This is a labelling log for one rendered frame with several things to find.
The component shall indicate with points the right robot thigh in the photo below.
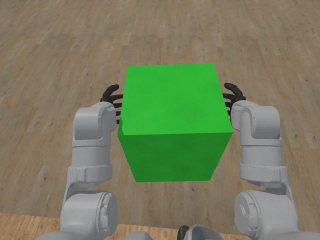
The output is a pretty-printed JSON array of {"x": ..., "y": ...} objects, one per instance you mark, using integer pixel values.
[{"x": 202, "y": 233}]

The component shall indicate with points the right robot hand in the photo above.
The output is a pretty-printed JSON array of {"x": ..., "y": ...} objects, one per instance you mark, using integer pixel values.
[{"x": 234, "y": 98}]

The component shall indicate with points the right robot upper arm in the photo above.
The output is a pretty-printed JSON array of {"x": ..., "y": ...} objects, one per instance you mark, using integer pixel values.
[{"x": 268, "y": 215}]

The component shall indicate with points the left robot upper arm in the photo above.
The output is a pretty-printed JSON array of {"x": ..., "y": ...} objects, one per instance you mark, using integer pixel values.
[{"x": 86, "y": 215}]

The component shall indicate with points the left robot forearm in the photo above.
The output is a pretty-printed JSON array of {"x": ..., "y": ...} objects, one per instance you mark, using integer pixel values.
[{"x": 91, "y": 141}]

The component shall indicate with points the right robot shin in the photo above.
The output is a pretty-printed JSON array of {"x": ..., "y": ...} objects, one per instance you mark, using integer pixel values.
[{"x": 196, "y": 225}]

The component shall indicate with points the carton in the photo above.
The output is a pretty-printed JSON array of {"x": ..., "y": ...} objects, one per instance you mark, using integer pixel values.
[{"x": 174, "y": 125}]

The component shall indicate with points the left robot hand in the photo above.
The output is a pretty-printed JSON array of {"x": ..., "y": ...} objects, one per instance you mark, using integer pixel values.
[{"x": 107, "y": 98}]

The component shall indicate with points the right robot forearm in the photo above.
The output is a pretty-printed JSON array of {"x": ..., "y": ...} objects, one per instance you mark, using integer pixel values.
[{"x": 261, "y": 151}]

